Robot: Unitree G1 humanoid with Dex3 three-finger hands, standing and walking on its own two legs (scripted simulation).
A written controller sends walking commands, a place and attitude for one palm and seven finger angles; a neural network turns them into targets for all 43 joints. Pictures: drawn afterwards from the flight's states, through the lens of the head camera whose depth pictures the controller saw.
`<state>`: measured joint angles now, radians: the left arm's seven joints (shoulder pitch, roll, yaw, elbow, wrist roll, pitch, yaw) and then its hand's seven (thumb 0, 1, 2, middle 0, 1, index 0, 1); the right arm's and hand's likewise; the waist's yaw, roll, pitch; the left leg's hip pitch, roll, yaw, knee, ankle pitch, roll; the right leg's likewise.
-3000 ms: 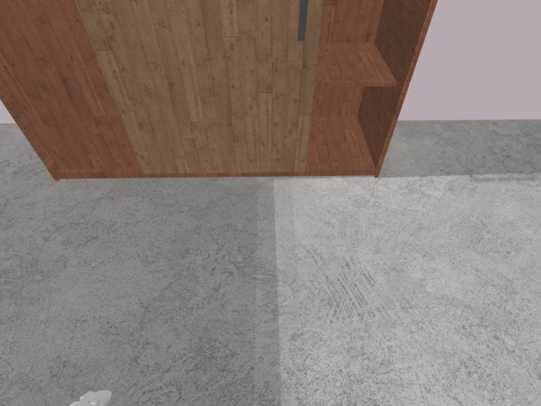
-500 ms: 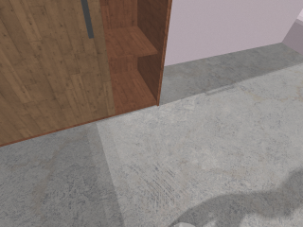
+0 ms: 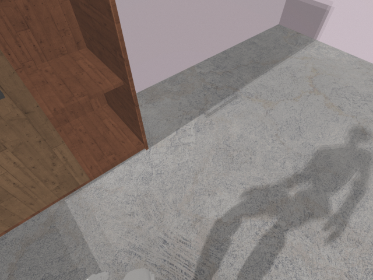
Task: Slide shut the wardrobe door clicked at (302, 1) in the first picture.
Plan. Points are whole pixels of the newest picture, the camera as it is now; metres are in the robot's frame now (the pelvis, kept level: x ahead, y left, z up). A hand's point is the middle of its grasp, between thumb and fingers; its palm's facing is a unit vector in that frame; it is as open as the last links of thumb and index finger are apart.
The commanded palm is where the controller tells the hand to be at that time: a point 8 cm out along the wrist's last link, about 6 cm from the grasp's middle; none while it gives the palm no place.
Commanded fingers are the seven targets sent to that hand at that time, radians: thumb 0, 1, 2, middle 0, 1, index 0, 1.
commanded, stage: walk to a spot facing it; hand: left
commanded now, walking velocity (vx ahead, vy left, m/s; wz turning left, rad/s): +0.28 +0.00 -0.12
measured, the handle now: out of the picture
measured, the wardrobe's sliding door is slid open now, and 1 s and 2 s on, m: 0.39 0.39 0.39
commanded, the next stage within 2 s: turn to face it in 0.06 s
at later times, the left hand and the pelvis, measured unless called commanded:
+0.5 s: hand (94, 267) +0.18 +0.24 -0.18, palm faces +0.14 -0.98 -0.15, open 7.4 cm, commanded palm none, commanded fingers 0.00 0.90 0.90 -0.20 -0.30 -0.20 -0.30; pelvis +0.16 +0.06 +0.00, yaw +4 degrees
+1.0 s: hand (104, 240) +0.23 +0.22 -0.13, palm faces +0.37 -0.88 -0.30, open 7.4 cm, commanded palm none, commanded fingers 0.00 0.90 0.90 -0.20 -0.30 -0.20 -0.30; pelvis +0.19 -0.01 +0.01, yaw +23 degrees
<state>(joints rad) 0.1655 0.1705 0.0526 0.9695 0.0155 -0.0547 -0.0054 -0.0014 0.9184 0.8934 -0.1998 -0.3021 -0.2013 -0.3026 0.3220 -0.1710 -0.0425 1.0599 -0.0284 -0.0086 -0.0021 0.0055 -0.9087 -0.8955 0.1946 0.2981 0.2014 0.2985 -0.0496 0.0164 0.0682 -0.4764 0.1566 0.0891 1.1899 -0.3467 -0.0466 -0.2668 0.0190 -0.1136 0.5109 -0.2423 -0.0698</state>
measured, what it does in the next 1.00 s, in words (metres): walks ahead, turning left: left foot, then right foot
